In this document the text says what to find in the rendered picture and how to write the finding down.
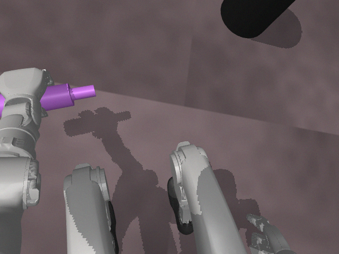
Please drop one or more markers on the right robot hand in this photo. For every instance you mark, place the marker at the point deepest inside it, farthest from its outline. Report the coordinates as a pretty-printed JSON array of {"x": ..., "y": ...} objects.
[{"x": 271, "y": 242}]

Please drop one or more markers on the right robot foot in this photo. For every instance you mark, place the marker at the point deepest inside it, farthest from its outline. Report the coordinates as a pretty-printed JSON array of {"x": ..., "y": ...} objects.
[{"x": 182, "y": 227}]

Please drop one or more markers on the left robot foot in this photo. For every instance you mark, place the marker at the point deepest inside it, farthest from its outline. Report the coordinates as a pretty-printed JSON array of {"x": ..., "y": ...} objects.
[{"x": 112, "y": 231}]

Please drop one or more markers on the left robot hand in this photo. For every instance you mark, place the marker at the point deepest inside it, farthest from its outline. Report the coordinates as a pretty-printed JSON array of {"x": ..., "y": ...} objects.
[{"x": 31, "y": 81}]

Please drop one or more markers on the left robot arm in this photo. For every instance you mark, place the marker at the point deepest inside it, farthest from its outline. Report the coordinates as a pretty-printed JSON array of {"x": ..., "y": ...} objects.
[{"x": 20, "y": 180}]

